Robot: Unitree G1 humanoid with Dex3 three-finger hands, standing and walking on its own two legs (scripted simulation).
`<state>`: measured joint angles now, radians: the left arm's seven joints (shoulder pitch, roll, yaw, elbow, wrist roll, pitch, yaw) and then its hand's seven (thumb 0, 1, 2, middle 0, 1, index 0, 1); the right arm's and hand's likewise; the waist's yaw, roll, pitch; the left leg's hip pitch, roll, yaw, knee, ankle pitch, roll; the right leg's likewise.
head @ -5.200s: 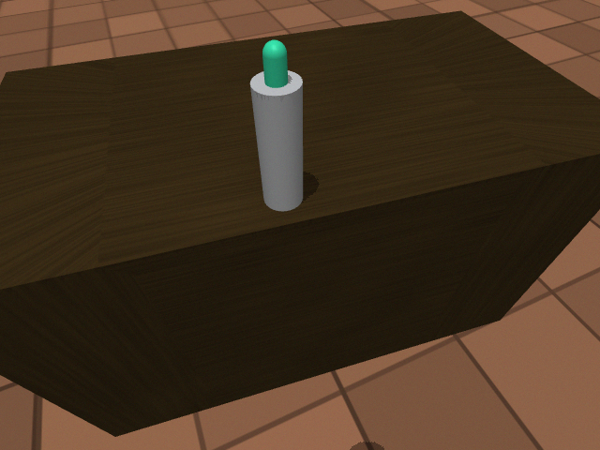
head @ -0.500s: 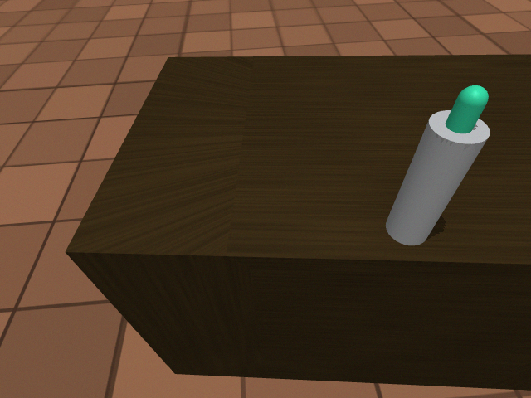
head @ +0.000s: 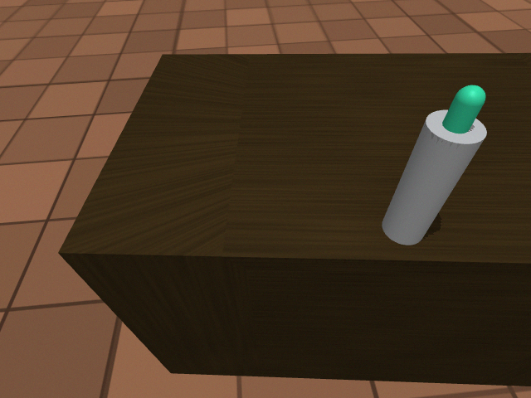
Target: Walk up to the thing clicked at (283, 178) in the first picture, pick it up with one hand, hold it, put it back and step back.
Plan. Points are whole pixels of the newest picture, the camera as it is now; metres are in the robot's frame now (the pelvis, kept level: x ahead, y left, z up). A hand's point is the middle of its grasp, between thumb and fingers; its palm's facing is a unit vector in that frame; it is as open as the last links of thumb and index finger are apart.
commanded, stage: stand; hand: right
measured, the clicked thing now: (431, 173) +0.39 -0.21 +0.15
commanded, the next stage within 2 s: rise first in 0.54 s
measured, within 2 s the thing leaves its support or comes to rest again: neither
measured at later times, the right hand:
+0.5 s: hand out of the picture +0.08 -0.25 -0.16, palm faces -0.04 +0.94 -0.33, open 7.4 cm
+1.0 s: hand (447, 392) +0.16 -0.25 -0.10, palm faces +0.29 +0.90 -0.33, open 13.6 cm
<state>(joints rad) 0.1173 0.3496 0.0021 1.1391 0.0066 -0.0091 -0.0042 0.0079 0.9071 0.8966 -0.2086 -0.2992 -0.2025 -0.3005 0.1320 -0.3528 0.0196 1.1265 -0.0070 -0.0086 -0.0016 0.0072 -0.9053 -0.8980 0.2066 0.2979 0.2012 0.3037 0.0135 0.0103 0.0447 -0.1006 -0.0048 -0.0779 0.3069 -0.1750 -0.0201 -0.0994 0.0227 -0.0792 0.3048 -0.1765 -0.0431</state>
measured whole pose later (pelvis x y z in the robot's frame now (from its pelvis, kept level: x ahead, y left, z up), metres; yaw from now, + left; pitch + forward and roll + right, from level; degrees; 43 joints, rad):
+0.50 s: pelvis +0.00 +0.00 +0.00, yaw -1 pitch -2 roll +0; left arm 0.11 0.35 0.00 1.13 0.01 -0.01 0.00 0.01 0.91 0.90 -0.21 -0.30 -0.20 -0.30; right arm 0.12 -0.35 0.02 1.12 -0.01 -0.01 -0.01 0.01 -0.91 -0.90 0.21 0.30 0.20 0.30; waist 0.01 0.02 0.04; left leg -0.08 0.00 -0.07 0.29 -0.18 -0.02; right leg -0.09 0.02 -0.07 0.30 -0.18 -0.04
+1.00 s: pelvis +0.00 +0.01 -0.01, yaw -3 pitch +2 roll +1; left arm 0.13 0.26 0.08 0.79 -0.05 -0.09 0.06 0.01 0.22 0.26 -0.06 -0.06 -0.05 -0.06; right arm 0.17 -0.30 -0.13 0.62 0.06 -0.06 -0.08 0.01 -0.17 -0.27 0.07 0.07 0.06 0.07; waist -0.02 -0.01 -0.01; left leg -0.22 -0.01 -0.01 0.40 -0.22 0.00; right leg -0.25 0.01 -0.02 0.43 -0.21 -0.03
